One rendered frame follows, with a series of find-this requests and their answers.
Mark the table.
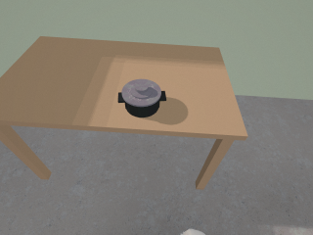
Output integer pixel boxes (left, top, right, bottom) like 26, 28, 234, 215
0, 36, 248, 190

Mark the pot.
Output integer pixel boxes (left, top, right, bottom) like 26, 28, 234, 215
117, 91, 166, 118

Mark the lid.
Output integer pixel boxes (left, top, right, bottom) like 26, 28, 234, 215
121, 78, 161, 108

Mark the knob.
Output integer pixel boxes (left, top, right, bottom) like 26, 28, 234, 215
134, 81, 149, 93

